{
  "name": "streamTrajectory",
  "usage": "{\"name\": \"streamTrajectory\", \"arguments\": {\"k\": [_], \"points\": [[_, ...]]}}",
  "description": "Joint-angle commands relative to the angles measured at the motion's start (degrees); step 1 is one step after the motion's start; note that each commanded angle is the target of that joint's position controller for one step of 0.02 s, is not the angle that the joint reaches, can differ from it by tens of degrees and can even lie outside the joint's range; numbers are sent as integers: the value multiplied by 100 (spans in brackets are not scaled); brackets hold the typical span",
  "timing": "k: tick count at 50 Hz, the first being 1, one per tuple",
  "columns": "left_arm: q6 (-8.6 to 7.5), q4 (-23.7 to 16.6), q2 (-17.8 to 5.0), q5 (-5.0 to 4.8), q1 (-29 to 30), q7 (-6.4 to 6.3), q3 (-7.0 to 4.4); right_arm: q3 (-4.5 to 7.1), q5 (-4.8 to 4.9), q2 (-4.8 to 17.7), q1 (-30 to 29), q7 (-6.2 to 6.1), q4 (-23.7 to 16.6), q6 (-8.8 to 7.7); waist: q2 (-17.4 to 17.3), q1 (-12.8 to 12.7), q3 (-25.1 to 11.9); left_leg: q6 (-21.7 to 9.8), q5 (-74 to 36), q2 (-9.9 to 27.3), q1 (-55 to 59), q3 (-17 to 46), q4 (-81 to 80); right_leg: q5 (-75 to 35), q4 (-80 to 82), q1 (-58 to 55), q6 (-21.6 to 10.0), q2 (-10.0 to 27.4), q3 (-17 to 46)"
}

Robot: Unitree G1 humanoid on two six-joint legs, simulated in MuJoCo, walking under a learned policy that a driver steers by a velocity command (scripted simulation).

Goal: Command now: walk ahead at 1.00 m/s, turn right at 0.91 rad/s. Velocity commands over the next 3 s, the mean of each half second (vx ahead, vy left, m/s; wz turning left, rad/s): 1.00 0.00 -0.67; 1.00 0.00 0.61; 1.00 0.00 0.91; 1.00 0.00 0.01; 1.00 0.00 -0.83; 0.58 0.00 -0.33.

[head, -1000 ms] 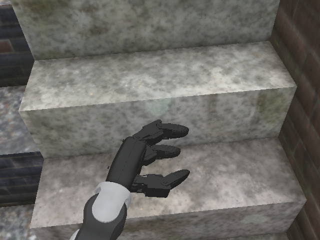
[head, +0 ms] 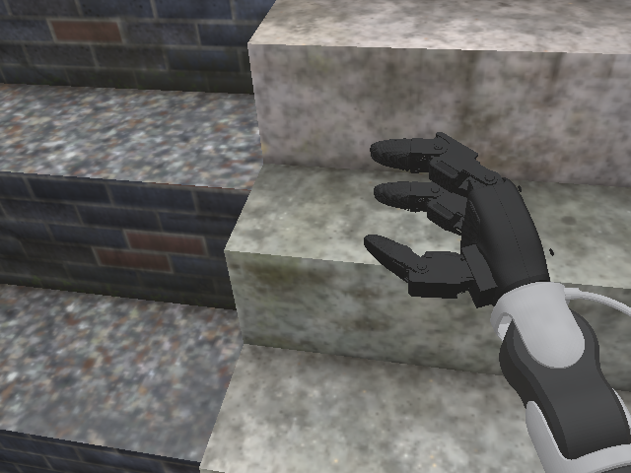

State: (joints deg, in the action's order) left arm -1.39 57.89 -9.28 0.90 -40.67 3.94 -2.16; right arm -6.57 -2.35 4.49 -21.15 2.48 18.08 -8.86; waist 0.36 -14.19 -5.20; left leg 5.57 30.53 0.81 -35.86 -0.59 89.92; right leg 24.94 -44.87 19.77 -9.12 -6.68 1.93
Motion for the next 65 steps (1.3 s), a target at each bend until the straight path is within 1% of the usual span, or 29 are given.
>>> {"name": "streamTrajectory", "arguments": {"k": [1, 7, 9, 10, 11, 12, 14, 16, 19, 21, 23, 24, 25, 27, 28, 31, 33, 36, 38, 40, 42, 44, 47, 49, 51, 53, 55, 58, 65], "points": [[-306, -1314, -748, 144, 2495, -485, 37, 246, 268, 433, -305, -128, -71, 214, -1318, 1316, 612, 77, -516, -424, -859, 361, 203, 802, 3476, 802, -552, 1810, 5042], [160, -1497, -151, 273, 1752, -748, 198, 288, -87, 159, 44, -193, 286, 385, 207, 1374, 215, -729, -684, -1000, -604, -296, -152, -4181, 3065, -559, 346, 795, 2699], [200, -2014, -508, 303, 2596, -824, 61, 439, -384, 596, 1025, -187, 514, 413, 759, 2197, -388, -882, -250, -1051, 2154, -650, -3415, -9278, 2113, 163, 1381, -102, 1459], [242, -2463, -881, 260, 3193, -965, -24, 668, -193, 903, 2501, -375, 842, 513, 815, 2943, -538, -1304, 1346, -491, 2770, 919, -5044, -10049, 771, 320, 1496, 216, 1887], [113, -3333, -1335, 209, 5128, -1057, -125, 963, 33, 1733, 4986, -292, 1837, 527, -1019, 4180, -704, -1579, -2719, 187, 3588, 473, -7471, -8195, -2864, 150, 2030, -831, 856], [-98, -3789, 94, 396, 4932, -780, 224, 728, 344, 906, 4469, -150, 2773, 667, -2795, 2717, 338, -1556, -5261, 749, 3363, 696, -7572, 400, -7119, 2703, 1597, -1117, 515], [-519, -3713, 1299, -40, 3529, -153, 712, 220, -341, -467, 3012, -339, 2665, 421, -1990, 1002, 463, -1046, -8351, 1150, 4001, 946, -4945, 1453, -10209, 5723, 395, -413, 1202], [-883, -3454, 393, -49, 3122, 164, 824, 526, -555, 224, 3204, -473, 2770, 372, -109, 948, -723, -1291, -7574, 1119, 5022, 984, -5681, 630, -7824, 5868, 427, 555, 801], [-800, -3628, -55, 453, 4543, 144, 968, 906, -95, 1626, 2761, -724, 2609, 80, 1425, 1182, -50, -1543, -6743, 1588, 2653, 1755, -6754, -774, -6335, 4901, 902, 1205, 348], [-576, -3975, -522, 759, 4905, -42, 948, 881, 65, 1957, 1723, -771, 2247, -24, 1577, 662, -513, -1078, -10604, 916, 550, 799, -6582, -1363, -3207, 943, 553, 1288, -789], [-506, -3570, -1233, 549, 4339, -175, 633, 864, 177, 2182, 2940, -578, 2326, -23, 925, 890, -1450, -1135, -12538, 435, 1473, 1266, -4196, -2762, -347, -909, 146, 990, -1078], [-456, -2931, -1089, 315, 3088, -284, 539, 894, 147, 2341, 2151, -519, 1836, 94, 636, 268, -1265, -978, -10420, 241, 1506, 1340, -2798, -3856, 2658, -1794, -98, 1488, -189], [-377, -2108, -1135, 61, 2375, -285, 507, 822, 98, 1895, 2003, -414, 1704, 78, 1516, 254, -542, -473, -3159, -553, 426, 553, -110, -6110, 4004, -2659, -426, 2120, 261], [-274, -1521, -1865, 833, 1626, -294, 150, 837, 479, 1431, 2898, -152, 1371, -233, 1302, 812, -1116, -297, 791, -1059, -4320, 797, 4597, -11931, 354, -6217, -953, 3620, 744], [-230, -1304, -1815, 894, 1228, -426, 6, 763, 687, 1276, 2544, -244, 1250, -227, 317, 404, -1529, -363, 1061, -1067, -5691, 733, 5427, -10912, 255, -7165, -972, 3540, 817], [-140, -1059, -977, 405, 2331, -734, 50, 157, 512, 151, 2309, -255, 331, 291, 497, 1390, -889, -450, 1870, 127, -5965, 737, 5224, -7291, 1552, -5172, -249, 3225, 26], [-141, -778, -966, 495, 1934, -854, 53, -21, 273, 203, 1435, -185, -392, 332, 502, 1244, -1172, -248, 2083, 353, -6014, 370, 3776, -9438, 1101, -6525, -185, 3081, 219], [-123, -1703, -1776, -14, 4178, -1006, -221, 74, 156, 637, 2981, -209, 139, 591, 15, 2524, -1917, -787, -407, 780, -482, 900, -2004, -10766, 1797, -3059, -59, 3130, 12], [-108, -1948, -2043, -178, 3875, -802, -280, 431, -31, 1388, 2819, -290, 309, 727, -243, 2397, -1769, -1302, -936, 355, 1853, 1119, -4887, -12047, 242, -2002, -149, 2557, -7], [-272, -2595, -1557, -377, 3802, -742, -253, 488, -104, 1071, 3152, -126, 1554, 1012, -1382, 1835, 7, -1687, -4726, 636, 4367, 1068, -9382, -3503, -2792, 1210, 723, 1308, -62], [-482, -3116, 173, -323, 4143, -640, 356, 260, -234, 915, 2325, -36, 1915, 1108, -3286, 791, 2021, -1759, -10425, 1346, 4051, -97, -8270, 3939, -9926, 5303, 890, -486, -292], [-794, -3374, -577, -456, 3510, -347, 457, 921, -486, 2018, 3205, -219, 2685, 891, -1515, 999, -525, -1622, -12992, 1849, 7271, 237, -5307, 3997, -10334, 7842, 1027, 12, -598], [-539, -4084, -517, -166, 3601, -300, 815, 1238, 473, 2799, 1102, -400, 1986, 1143, -1330, 237, -522, -1049, -7842, 1576, 4229, 25, -7278, 3372, -6554, 5679, 1231, 1667, -380], [-120, -3306, -1266, 405, 1093, -341, 179, 1490, 407, 3126, 442, -475, 1458, 967, -1198, -846, -1881, -1552, -12618, 1115, 1033, 153, -7901, 1309, -5276, -1331, 980, 207, -1898], [-22, -2578, -2140, 641, -627, -610, -426, 1363, 483, 2909, 247, -244, 1765, 691, -1048, -1493, -1973, -1439, -13883, 1355, 2831, 817, -4893, 1272, -2120, -1433, 605, 486, -274], [-220, -2267, -1916, 799, 893, -716, -208, 932, 641, 800, 2338, -170, 1990, 683, 4031, 761, -3176, -872, -3305, -1068, 507, 2321, 298, 3426, 1351, -2773, -33, 1683, 4191], [-123, -2964, -1785, 343, 3180, -735, -413, 1159, 634, 1253, 1254, 179, 1213, 776, 1449, 1340, -1912, -369, -2792, -762, -302, 1204, 2074, 4466, 2005, -609, 255, 2606, 4192], [8, -2625, -686, 154, 3544, -890, 52, 1016, 606, 982, 2005, 335, 1119, 1103, 716, 2173, 279, -552, -2533, -419, -250, 435, 2931, 3489, 696, 2483, 603, 2203, 1019], [293, -3154, -1350, 75, 3292, -1010, -57, 1034, 513, 1027, 2323, -411, 920, 1477, 860, 2096, 1215, 24, -2184, -350, -1363, 335, 1676, 2341, 2176, 1902, 318, 3102, -365]]}}
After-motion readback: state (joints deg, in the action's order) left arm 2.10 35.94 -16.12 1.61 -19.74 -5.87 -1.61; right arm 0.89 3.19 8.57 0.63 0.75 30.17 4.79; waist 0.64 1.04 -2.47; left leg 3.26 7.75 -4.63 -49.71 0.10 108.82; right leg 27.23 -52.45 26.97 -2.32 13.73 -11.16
